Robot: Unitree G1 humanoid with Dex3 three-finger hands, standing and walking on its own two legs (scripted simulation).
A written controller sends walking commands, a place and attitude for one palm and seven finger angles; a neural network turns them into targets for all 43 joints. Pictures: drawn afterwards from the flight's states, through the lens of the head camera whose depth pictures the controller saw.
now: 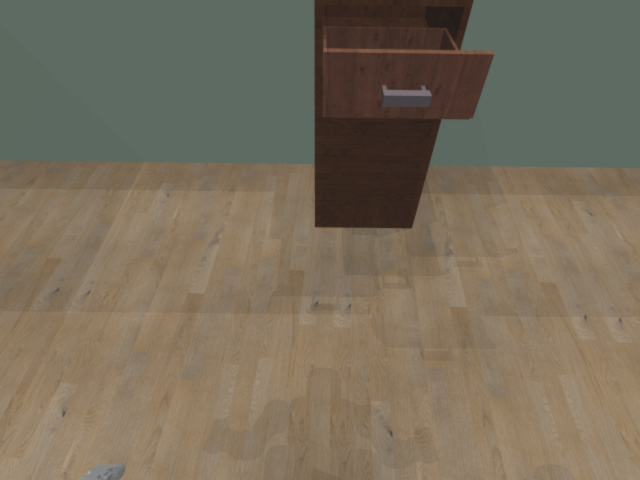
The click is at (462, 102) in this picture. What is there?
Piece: drawer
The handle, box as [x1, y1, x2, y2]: [381, 85, 431, 106]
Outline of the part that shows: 382,85 382,106 429,106 431,95 429,90 426,90 424,86 420,86 419,90 387,90 385,85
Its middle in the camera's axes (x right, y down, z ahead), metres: +0.20 -0.34 +0.90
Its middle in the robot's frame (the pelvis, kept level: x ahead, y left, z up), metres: +0.92 -0.15 +0.03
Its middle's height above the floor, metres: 0.80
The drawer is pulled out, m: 0.30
